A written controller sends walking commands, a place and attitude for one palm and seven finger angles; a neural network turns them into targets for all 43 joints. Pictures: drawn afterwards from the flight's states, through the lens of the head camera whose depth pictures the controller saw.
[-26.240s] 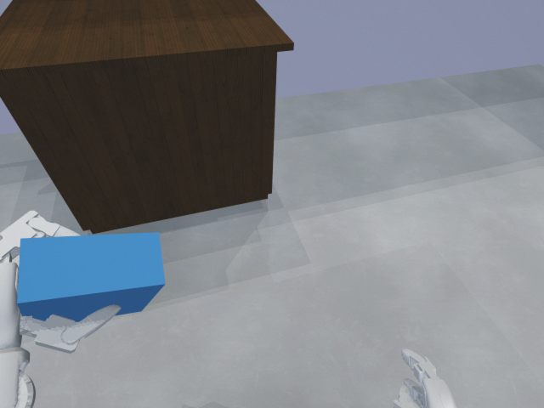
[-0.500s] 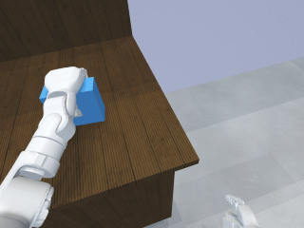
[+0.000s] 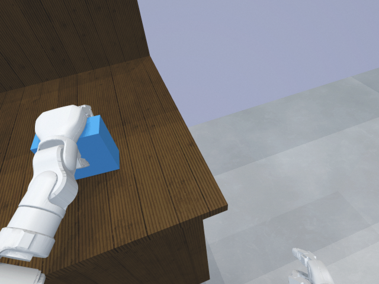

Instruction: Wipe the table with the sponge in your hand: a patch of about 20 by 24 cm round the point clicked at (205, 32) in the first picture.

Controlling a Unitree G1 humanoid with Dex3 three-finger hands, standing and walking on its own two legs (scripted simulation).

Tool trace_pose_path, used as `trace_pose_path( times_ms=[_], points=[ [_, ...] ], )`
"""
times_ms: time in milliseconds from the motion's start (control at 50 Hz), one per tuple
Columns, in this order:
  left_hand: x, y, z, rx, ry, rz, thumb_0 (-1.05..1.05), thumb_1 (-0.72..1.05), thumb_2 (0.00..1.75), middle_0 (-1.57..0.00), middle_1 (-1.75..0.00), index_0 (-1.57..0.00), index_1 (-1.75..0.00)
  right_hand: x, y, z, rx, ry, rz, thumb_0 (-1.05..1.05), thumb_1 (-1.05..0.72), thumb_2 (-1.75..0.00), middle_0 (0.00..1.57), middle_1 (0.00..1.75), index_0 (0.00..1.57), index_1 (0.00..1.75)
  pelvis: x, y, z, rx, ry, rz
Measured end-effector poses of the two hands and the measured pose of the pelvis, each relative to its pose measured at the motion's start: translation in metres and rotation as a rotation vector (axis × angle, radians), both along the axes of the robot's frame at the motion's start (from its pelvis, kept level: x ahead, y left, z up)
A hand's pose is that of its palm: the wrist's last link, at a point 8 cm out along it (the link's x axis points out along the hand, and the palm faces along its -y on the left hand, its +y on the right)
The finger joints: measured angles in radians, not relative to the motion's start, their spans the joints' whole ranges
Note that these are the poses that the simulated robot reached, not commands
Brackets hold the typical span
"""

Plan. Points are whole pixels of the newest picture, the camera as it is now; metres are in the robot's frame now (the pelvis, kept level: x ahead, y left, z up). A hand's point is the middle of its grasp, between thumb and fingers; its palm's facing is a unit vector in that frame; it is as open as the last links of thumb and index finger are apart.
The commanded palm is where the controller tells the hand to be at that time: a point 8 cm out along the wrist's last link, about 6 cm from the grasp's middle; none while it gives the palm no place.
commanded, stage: wipe back along the middle lane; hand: left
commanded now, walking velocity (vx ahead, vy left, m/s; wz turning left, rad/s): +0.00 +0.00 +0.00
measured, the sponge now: (84, 155) +0.35 +0.28 +0.10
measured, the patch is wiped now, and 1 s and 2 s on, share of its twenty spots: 0.60 0.65 0.65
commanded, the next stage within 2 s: slide across to the third lane in 1.24 s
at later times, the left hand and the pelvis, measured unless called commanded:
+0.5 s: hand (74, 154) +0.32 +0.26 +0.14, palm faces +0.10 -0.02 -0.99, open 10.0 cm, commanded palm +0.28 +0.25 +0.17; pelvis -0.01 +0.00 +0.00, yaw -1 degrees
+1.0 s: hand (75, 170) +0.28 +0.24 +0.15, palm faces +0.22 -0.10 -0.97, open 10.0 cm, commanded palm +0.22 +0.22 +0.17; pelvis +0.00 +0.01 +0.00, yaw -1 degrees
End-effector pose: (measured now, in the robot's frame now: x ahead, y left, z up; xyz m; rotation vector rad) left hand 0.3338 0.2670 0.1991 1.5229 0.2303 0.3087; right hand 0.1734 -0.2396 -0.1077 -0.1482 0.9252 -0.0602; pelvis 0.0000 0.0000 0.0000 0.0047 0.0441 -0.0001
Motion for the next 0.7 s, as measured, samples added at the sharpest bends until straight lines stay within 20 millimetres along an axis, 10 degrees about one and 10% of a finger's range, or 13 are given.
trace_pose_path(
  times_ms=[700],
  points=[
    [-0.048, -0.016, -0.003, -0.012, -0.072, 0.025, 0.02, -0.46, 1.04, -0.69, -1.36, -0.72, -1.35, 0.022, 0.025, 0.013, 0.067, -0.117, 0.034, 0.01, -0.9, -0.9, 0.2, 0.3, 0.2, 0.3, -0.006, 0.005, -0.003, 0.004, -0.025, -0.013]
  ],
)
